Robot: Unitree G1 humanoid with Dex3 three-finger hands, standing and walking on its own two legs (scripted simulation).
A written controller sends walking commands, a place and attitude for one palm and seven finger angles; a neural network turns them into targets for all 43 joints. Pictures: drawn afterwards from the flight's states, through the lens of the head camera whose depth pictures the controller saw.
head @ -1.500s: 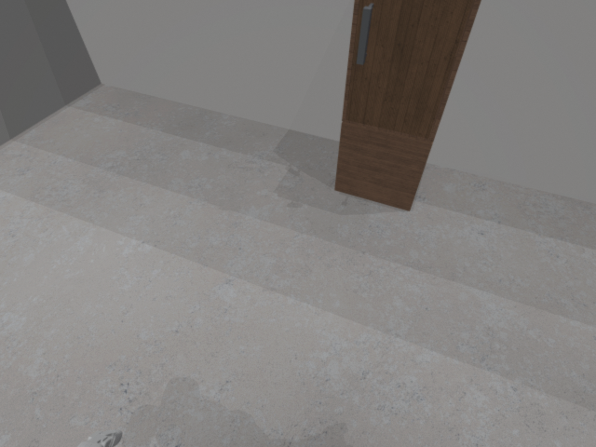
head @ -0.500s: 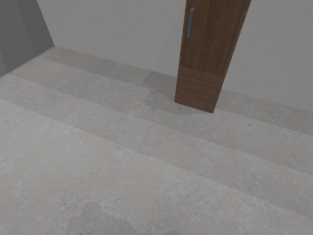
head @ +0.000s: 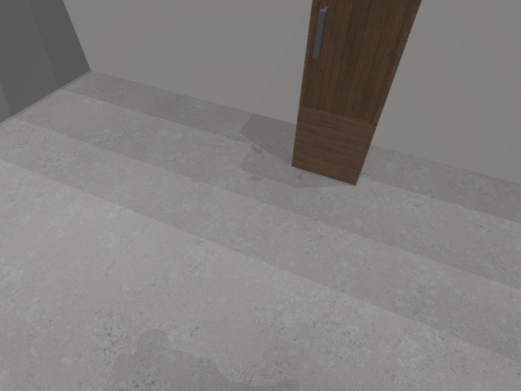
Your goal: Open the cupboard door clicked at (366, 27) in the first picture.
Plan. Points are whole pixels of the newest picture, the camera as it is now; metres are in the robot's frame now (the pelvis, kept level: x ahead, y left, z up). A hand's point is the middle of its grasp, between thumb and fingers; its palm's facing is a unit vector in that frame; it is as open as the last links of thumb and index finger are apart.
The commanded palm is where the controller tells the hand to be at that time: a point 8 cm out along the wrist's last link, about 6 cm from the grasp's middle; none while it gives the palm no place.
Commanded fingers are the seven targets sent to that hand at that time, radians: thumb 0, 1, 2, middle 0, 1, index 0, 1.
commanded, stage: walk to a spot facing it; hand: left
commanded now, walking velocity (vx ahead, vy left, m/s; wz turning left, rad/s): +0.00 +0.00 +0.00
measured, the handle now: (321, 32) +1.35 -0.15 +0.00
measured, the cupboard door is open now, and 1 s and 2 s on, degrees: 0 0 0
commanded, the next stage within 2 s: turn to face it in 1.12 s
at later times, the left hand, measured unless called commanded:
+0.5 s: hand out of the picture +0.05 +0.19 -0.20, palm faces -0.04 -0.99 -0.13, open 7.4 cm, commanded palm none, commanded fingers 0.00 0.90 0.90 -0.20 -0.30 -0.20 -0.30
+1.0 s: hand (211, 280) +0.37 +0.14 -0.18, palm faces -0.09 -0.97 -0.22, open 7.2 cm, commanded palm none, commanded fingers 0.00 0.90 0.90 -0.20 -0.30 -0.20 -0.30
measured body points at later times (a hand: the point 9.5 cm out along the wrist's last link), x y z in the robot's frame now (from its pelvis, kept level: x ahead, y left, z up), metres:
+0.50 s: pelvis +0.10 +0.02 -0.02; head +0.11 +0.04 +0.43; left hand +0.05 +0.24 -0.19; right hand +0.04 -0.21 -0.17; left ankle +0.00 +0.12 -0.75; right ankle +0.01 -0.10 -0.69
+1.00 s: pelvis +0.30 -0.04 -0.01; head +0.30 -0.04 +0.44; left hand +0.38 +0.19 -0.16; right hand +0.29 -0.27 -0.17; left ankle +0.34 +0.11 -0.67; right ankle +0.33 -0.11 -0.75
